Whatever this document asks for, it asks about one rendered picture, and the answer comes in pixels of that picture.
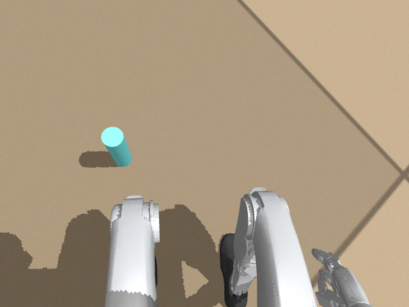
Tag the can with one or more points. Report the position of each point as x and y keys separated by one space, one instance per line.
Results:
x=114 y=141

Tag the right robot hand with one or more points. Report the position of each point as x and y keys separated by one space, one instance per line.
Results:
x=346 y=288

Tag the right robot foot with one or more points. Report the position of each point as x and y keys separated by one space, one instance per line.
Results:
x=227 y=258

